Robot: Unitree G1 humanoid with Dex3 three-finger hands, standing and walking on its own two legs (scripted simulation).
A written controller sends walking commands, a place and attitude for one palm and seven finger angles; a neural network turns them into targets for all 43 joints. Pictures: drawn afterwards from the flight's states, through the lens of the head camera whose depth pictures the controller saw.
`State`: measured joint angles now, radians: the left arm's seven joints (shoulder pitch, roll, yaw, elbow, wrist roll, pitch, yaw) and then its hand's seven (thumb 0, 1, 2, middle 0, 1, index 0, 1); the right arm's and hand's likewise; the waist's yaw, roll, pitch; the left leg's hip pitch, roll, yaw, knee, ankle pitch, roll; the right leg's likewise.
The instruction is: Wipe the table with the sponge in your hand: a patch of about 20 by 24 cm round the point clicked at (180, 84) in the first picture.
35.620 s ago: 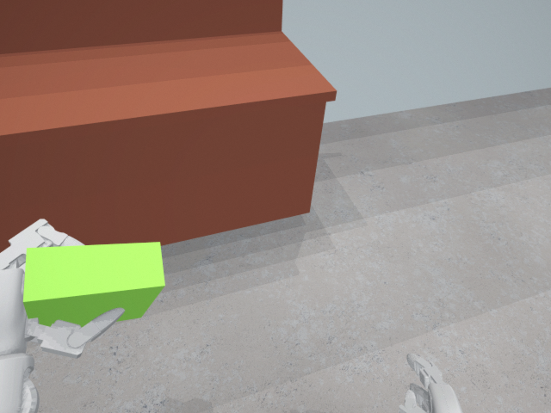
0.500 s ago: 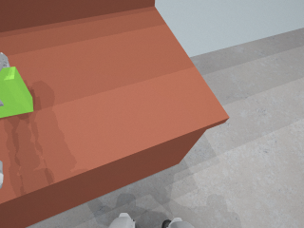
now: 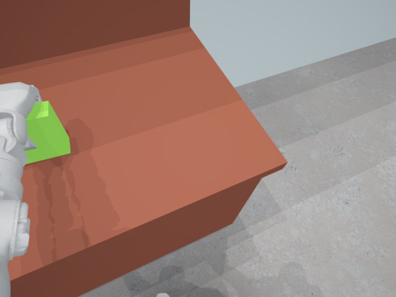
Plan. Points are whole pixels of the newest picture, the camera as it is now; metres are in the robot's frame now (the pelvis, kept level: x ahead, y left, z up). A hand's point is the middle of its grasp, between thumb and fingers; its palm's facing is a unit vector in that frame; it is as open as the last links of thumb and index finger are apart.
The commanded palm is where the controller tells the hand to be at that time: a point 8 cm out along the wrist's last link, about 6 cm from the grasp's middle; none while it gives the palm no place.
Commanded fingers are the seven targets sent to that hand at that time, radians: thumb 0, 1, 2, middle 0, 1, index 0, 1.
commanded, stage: wipe back along the middle lane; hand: left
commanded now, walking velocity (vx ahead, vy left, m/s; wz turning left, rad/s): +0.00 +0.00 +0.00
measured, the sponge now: (29, 142) +0.44 +0.36 +0.01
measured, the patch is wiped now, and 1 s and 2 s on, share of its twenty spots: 0.50 0.70 0.75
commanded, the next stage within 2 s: slide across to the third lane in 1.92 s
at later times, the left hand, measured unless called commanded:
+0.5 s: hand (25, 131) +0.43 +0.34 +0.06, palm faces -0.12 +0.02 -0.99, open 9.4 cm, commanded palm +0.41 +0.31 +0.09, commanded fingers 0.00 0.10 1.30 -1.20 -1.60 -1.20 -1.60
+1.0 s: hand (31, 149) +0.39 +0.31 +0.06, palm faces -0.07 +0.01 -1.00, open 9.4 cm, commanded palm +0.35 +0.29 +0.08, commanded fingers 0.00 0.10 1.30 -1.20 -1.60 -1.20 -1.60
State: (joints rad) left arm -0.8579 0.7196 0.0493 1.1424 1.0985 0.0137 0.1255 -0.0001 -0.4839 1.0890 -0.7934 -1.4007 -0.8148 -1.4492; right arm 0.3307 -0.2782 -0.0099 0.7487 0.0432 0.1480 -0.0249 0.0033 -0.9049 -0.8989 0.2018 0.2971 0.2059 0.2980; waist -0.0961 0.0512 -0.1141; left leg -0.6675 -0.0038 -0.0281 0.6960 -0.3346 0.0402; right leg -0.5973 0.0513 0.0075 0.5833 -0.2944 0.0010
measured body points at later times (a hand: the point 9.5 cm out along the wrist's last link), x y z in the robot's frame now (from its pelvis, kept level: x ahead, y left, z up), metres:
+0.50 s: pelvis +0.01 +0.00 +0.00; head +0.07 +0.01 +0.45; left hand +0.43 +0.33 +0.11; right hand +0.05 -0.28 -0.12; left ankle -0.01 +0.09 -0.72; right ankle -0.02 -0.13 -0.72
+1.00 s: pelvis +0.01 +0.01 +0.01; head +0.04 +0.00 +0.46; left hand +0.39 +0.31 +0.11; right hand +0.12 -0.25 -0.12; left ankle -0.01 +0.09 -0.72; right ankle -0.02 -0.13 -0.72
